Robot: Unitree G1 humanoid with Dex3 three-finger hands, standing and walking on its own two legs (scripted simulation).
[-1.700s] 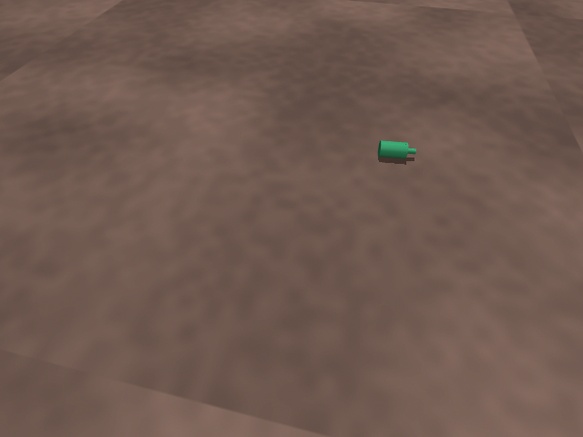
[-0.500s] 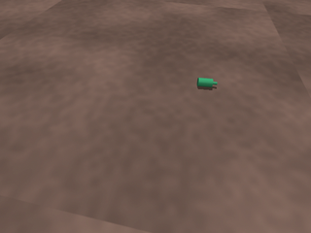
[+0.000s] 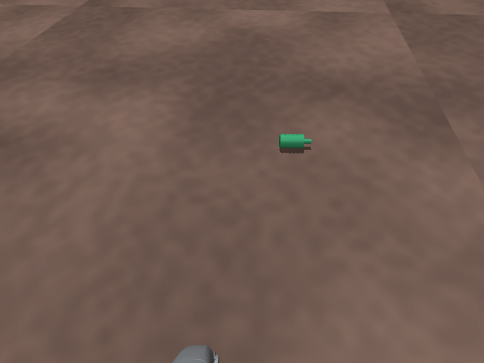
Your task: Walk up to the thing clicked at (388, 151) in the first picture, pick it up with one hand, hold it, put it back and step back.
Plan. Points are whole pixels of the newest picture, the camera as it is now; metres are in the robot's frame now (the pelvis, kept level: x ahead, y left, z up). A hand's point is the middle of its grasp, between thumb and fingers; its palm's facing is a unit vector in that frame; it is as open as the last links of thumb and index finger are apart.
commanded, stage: walk up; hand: left
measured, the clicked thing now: (295, 141) +1.44 -0.24 -0.73
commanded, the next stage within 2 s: none
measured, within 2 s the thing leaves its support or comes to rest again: neither
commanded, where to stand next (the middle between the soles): +1.11 -0.42 m, yaw +2 degrees
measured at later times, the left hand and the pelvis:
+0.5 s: hand (157, 244) +0.38 +0.24 -0.14, palm faces -0.10 -0.94 -0.32, open 7.4 cm; pelvis +0.25 -0.04 +0.00, yaw -3 degrees
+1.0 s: hand (216, 195) +0.53 +0.11 -0.13, palm faces -0.02 -0.93 -0.36, open 7.4 cm; pelvis +0.48 -0.17 +0.00, yaw -3 degrees
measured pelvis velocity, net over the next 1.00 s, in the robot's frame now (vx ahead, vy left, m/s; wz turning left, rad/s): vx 0.48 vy -0.17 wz -0.05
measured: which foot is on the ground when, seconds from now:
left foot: up 0.00-0.18, down 0.20-0.66, up 0.68-1.00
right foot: down 0.00-0.22, up 0.24-0.60, down 0.62-1.00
